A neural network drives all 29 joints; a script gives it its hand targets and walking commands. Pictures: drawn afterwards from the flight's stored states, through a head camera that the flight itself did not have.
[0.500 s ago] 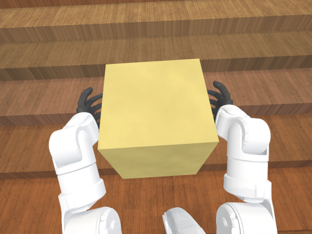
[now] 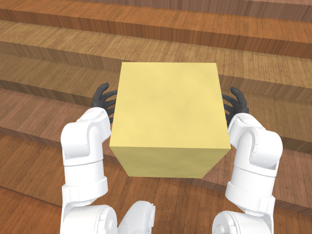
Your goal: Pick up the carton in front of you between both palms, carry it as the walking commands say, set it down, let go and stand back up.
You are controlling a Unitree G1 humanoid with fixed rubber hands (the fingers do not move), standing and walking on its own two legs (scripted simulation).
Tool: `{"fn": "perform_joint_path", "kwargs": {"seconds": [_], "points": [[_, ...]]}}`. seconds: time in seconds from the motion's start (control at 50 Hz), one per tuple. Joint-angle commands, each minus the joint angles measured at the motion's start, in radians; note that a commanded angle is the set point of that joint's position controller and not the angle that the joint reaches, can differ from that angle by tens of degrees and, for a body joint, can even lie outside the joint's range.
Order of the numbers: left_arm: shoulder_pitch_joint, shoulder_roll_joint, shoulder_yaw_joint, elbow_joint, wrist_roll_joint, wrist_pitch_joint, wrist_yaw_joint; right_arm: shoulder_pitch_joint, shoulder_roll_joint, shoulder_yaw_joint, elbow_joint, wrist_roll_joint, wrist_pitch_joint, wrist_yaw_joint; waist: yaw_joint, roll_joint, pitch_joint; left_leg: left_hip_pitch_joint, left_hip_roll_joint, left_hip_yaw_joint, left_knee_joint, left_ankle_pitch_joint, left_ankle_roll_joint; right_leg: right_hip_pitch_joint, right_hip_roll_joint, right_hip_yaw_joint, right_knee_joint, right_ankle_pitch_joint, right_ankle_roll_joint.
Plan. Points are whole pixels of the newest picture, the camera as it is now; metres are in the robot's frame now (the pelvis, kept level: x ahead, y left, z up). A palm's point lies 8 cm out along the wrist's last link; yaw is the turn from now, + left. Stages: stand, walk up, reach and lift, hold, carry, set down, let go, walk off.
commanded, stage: carry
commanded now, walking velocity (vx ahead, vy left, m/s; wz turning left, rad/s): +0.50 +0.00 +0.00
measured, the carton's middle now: (166, 127) +0.37 +0.03 +0.07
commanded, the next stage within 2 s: none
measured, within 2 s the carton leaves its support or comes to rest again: neither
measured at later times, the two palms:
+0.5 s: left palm (128, 7) +0.68 +0.18 +0.23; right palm (232, 11) +0.66 -0.12 +0.24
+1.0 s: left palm out of the picture +0.94 +0.14 +0.34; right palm out of the picture +0.96 -0.16 +0.33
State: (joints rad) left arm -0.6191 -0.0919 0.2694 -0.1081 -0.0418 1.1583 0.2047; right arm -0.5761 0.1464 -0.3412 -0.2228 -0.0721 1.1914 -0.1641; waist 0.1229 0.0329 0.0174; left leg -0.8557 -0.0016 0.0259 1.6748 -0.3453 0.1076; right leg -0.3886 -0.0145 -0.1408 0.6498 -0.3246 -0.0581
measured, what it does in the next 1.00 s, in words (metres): climbs: left foot 0.11 m higher, then right foot 0.11 m higher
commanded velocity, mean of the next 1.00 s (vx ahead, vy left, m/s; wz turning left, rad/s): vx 0.50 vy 0.00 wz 0.00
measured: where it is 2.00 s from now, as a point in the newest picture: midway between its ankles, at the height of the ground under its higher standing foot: (185, 65)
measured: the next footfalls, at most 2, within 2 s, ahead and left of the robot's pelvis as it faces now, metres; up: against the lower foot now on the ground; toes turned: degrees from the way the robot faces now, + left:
left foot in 0.24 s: +0.42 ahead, +0.15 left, +0.11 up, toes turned +6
right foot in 0.76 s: +0.68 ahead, -0.12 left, +0.22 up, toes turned -8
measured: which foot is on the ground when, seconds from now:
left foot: up 0.00-0.22, down 0.24-0.82, up 0.84-1.00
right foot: down 0.00-0.28, up 0.30-0.74, down 0.76-1.00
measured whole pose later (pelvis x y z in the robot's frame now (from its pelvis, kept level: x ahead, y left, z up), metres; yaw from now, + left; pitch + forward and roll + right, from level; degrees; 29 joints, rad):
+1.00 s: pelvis +0.60 -0.03 +0.21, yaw +0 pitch +3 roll -1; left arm -0.60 -0.10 0.28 -0.05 -0.02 1.15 0.20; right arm -0.57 0.15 -0.34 -0.15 -0.07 1.19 -0.16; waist 0.10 0.04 0.00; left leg -0.77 0.00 0.00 1.68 -0.28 0.09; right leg -0.46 -0.01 -0.16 0.71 -0.31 -0.07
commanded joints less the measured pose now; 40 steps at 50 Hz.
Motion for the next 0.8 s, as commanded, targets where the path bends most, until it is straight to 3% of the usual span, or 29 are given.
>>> {"fn": "perform_joint_path", "kwargs": {"seconds": [0.0,0.06,0.1,0.12,0.14,0.16,0.2,0.22,0.24,0.26,0.28,0.3,0.32,0.36,0.38,0.42,0.48,0.52,0.54,0.56,0.58,0.6,0.62,0.66,0.68,0.7,0.74,0.76,0.78], "points": [[-0.665,-0.774,-0.673,-0.129,-0.284,0.001,-0.098,-0.591,0.605,0.627,0.011,0.156,-0.020,-0.008,-0.017,-0.108,-0.422,-0.375,0.059,-0.019,0.177,-0.085,0.022,0.576,-0.328,0.476,-0.283,0.260,-0.221],[-0.589,-0.676,-0.599,-0.079,-0.218,0.041,-0.077,-0.573,0.563,0.617,0.036,0.175,0.021,-0.013,-0.017,-0.097,-0.317,-0.616,0.090,-0.004,0.225,-0.202,0.012,0.652,-0.324,0.403,-0.370,0.205,-0.192],[-0.588,-0.638,-0.558,-0.059,-0.199,0.064,-0.073,-0.609,0.551,0.613,0.051,0.195,0.043,-0.017,-0.058,-0.103,-0.242,-0.533,0.117,0.057,0.009,-0.150,-0.008,0.524,-0.256,0.286,-0.459,0.107,-0.145],[-0.577,-0.631,-0.541,-0.042,-0.194,0.074,-0.070,-0.623,0.560,0.612,0.064,0.202,0.052,-0.022,-0.092,-0.136,-0.246,-0.354,0.133,0.087,-0.143,-0.077,-0.012,0.405,-0.214,0.193,-0.518,0.167,-0.142],[-0.590,-0.624,-0.527,-0.045,-0.188,0.081,-0.069,-0.644,0.560,0.615,0.069,0.215,0.058,-0.025,-0.091,-0.150,-0.226,-0.159,0.115,0.152,-0.342,0.006,-0.018,0.272,-0.172,0.093,-0.590,0.233,-0.144],[-0.598,-0.612,-0.505,-0.035,-0.178,0.089,-0.065,-0.673,0.579,0.620,0.080,0.224,0.063,-0.029,-0.103,-0.226,-0.256,0.034,0.086,0.197,-0.453,0.061,0.002,0.200,-0.152,0.015,-0.601,0.455,-0.138],[-0.581,-0.596,-0.466,-0.018,-0.147,0.101,-0.057,-0.682,0.601,0.617,0.109,0.245,0.067,-0.032,-0.175,-0.300,-0.386,0.301,-0.023,0.268,-0.580,0.191,0.030,0.276,-0.155,-0.046,-0.398,1.220,-0.107],[-0.579,-0.593,-0.449,-0.008,-0.123,0.101,-0.053,-0.676,0.624,0.624,0.120,0.263,0.066,-0.028,-0.239,-0.322,-0.463,0.422,-0.066,0.274,-0.666,0.179,0.023,0.339,-0.164,-0.052,-0.204,1.397,-0.072],[-0.582,-0.590,-0.432,-0.004,-0.099,0.100,-0.050,-0.689,0.646,0.636,0.114,0.280,0.062,-0.022,-0.318,-0.273,-0.525,0.599,-0.101,0.272,-0.892,0.258,-0.003,0.361,-0.140,-0.079,0.082,1.399,-0.029],[-0.596,-0.596,-0.405,0.004,-0.062,0.095,-0.045,-0.740,0.664,0.646,0.107,0.292,0.056,-0.016,-0.317,-0.056,-0.645,0.913,-0.060,0.125,-1.071,0.389,0.013,0.207,-0.052,0.022,0.427,0.976,0.020],[-0.528,-0.617,-0.385,0.030,-0.024,0.089,-0.042,-0.734,0.706,0.657,0.116,0.332,0.049,-0.002,-0.216,0.143,-0.635,1.051,0.280,-0.452,-1.172,0.528,0.144,-0.185,0.069,0.092,0.766,0.068,0.057],[-0.507,-0.582,-0.366,0.037,0.003,0.086,-0.039,-0.741,0.754,0.693,0.113,0.371,0.034,0.009,-0.225,0.219,-0.783,1.041,0.330,-0.686,-1.173,0.803,0.248,-0.179,0.117,0.290,1.094,0.034,0.036],[-0.535,-0.642,-0.375,0.030,-0.001,0.079,-0.041,-0.804,0.776,0.710,0.065,0.392,0.019,0.021,-0.203,0.145,-0.791,1.034,0.325,-0.612,-1.123,0.669,0.246,-0.250,0.075,0.325,1.180,0.053,0.002],[-0.632,-0.714,-0.417,-0.034,-0.018,0.058,-0.055,-0.897,0.859,0.747,-0.003,0.428,-0.012,0.046,-0.187,0.070,-0.637,0.894,0.310,-0.564,-1.202,0.154,0.190,-0.416,-0.003,0.261,1.211,0.030,-0.018],[-0.679,-0.740,-0.453,-0.055,-0.031,0.050,-0.060,-0.917,0.881,0.758,-0.016,0.429,-0.023,0.054,-0.186,0.065,-0.562,0.860,0.296,-0.514,-1.224,0.090,0.172,-0.458,-0.016,0.247,1.177,0.038,-0.020],[-0.670,-0.755,-0.516,-0.077,-0.055,0.029,-0.065,-0.852,0.861,0.755,-0.019,0.413,-0.037,0.058,-0.201,0.028,-0.525,0.861,0.299,-0.458,-1.249,0.061,0.160,-0.507,-0.036,0.242,1.110,-0.010,-0.037],[-0.595,-0.745,-0.563,-0.091,-0.074,0.016,-0.064,-0.734,0.793,0.738,-0.010,0.363,-0.036,0.045,-0.204,0.007,-0.521,0.977,0.291,-0.346,-1.248,0.217,0.160,-0.616,-0.040,0.163,0.967,-0.071,-0.041],[-0.568,-0.718,-0.580,-0.098,-0.091,0.022,-0.060,-0.663,0.723,0.713,0.005,0.324,-0.027,0.034,-0.235,0.071,-0.507,1.090,0.332,-0.359,-1.274,0.327,0.195,-0.826,-0.050,0.142,1.171,-0.134,-0.051],[-0.565,-0.698,-0.583,-0.098,-0.099,0.028,-0.057,-0.633,0.689,0.694,0.017,0.307,-0.019,0.028,-0.255,0.086,-0.493,1.154,0.360,-0.384,-1.285,0.317,0.215,-0.963,-0.060,0.157,1.297,-0.201,-0.057],[-0.560,-0.683,-0.579,-0.091,-0.104,0.036,-0.053,-0.618,0.664,0.679,0.027,0.293,-0.011,0.023,-0.255,0.066,-0.460,1.182,0.372,-0.377,-1.306,0.257,0.205,-1.057,-0.076,0.172,1.346,-0.242,-0.055],[-0.563,-0.665,-0.571,-0.086,-0.103,0.043,-0.048,-0.613,0.644,0.669,0.032,0.284,-0.003,0.021,-0.230,0.055,-0.424,1.141,0.361,-0.356,-1.331,0.196,0.174,-1.075,-0.101,0.188,1.334,-0.243,-0.055],[-0.569,-0.649,-0.563,-0.082,-0.100,0.049,-0.042,-0.619,0.624,0.654,0.034,0.282,0.005,0.021,-0.210,0.031,-0.373,1.068,0.316,-0.279,-1.379,0.095,0.137,-1.050,-0.110,0.134,1.231,-0.214,-0.043],[-0.574,-0.638,-0.555,-0.081,-0.097,0.055,-0.037,-0.621,0.610,0.647,0.037,0.281,0.013,0.021,-0.203,0.059,-0.329,0.988,0.283,-0.226,-1.435,0.031,0.113,-1.009,-0.112,0.092,1.160,-0.176,-0.030],[-0.594,-0.636,-0.549,-0.063,-0.094,0.067,-0.028,-0.626,0.591,0.623,0.049,0.275,0.024,0.022,-0.165,0.091,-0.291,0.746,0.207,-0.067,-1.564,0.059,0.095,-0.679,-0.120,0.031,0.819,-0.065,-0.022],[-0.592,-0.643,-0.549,-0.045,-0.095,0.072,-0.026,-0.635,0.583,0.609,0.061,0.273,0.030,0.022,-0.146,0.141,-0.284,0.613,0.167,0.051,-1.615,0.206,0.084,-0.453,-0.105,-0.007,0.621,-0.007,-0.028],[-0.602,-0.652,-0.550,-0.034,-0.097,0.078,-0.024,-0.622,0.586,0.590,0.078,0.262,0.035,0.022,-0.122,0.216,-0.302,0.565,0.171,0.108,-1.613,0.416,0.079,-0.292,-0.078,-0.055,0.542,0.073,-0.044],[-0.585,-0.683,-0.537,0.029,-0.105,0.083,-0.025,-0.600,0.582,0.565,0.121,0.240,0.045,0.022,-0.042,0.252,-0.409,0.731,0.194,0.166,-1.381,1.215,0.057,-0.152,0.017,-0.144,0.450,0.093,-0.065],[-0.570,-0.692,-0.533,0.056,-0.111,0.082,-0.029,-0.599,0.582,0.554,0.140,0.223,0.047,0.019,0.008,0.221,-0.485,0.795,0.181,0.171,-1.157,1.432,0.020,-0.036,0.081,-0.168,0.342,0.069,-0.063],[-0.614,-0.722,-0.546,0.055,-0.127,0.076,-0.036,-0.597,0.589,0.539,0.150,0.203,0.043,0.014,0.048,0.080,-0.576,0.772,0.123,0.170,-0.841,1.350,-0.042,0.169,0.098,-0.120,0.108,0.178,-0.060]]}}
